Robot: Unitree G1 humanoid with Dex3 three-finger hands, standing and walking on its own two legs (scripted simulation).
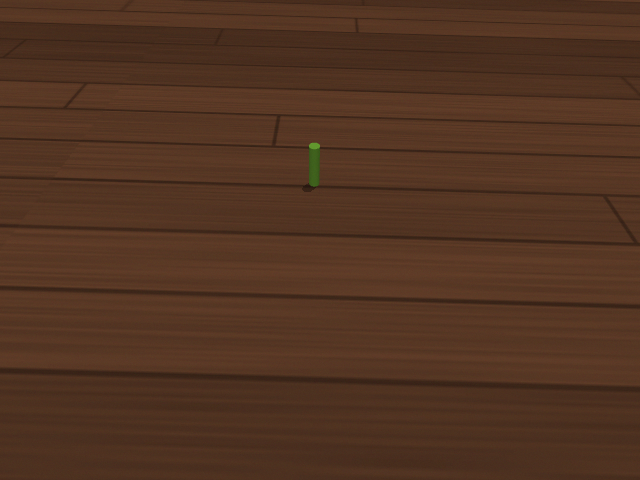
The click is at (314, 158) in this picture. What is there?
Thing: slim round
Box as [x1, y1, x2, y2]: [309, 143, 319, 186]
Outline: 311,143 309,144 309,184 315,186 318,184 319,176 319,144
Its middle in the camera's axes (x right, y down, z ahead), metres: -0.04 -0.35 +1.83
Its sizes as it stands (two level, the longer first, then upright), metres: 0.051 0.051 0.219
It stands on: the floor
